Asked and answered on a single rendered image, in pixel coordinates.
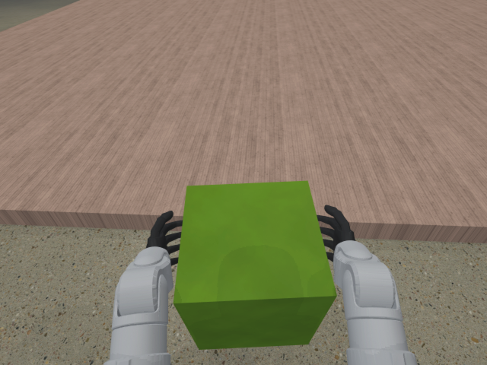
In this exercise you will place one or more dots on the carton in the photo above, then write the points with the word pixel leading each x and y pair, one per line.
pixel 252 268

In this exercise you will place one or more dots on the left robot forearm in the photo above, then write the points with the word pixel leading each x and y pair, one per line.
pixel 140 311

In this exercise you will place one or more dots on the right robot hand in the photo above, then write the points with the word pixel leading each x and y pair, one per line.
pixel 340 232

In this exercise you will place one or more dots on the left robot hand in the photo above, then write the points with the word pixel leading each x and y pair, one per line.
pixel 160 229

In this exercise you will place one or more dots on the right robot forearm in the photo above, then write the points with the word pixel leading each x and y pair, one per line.
pixel 372 308

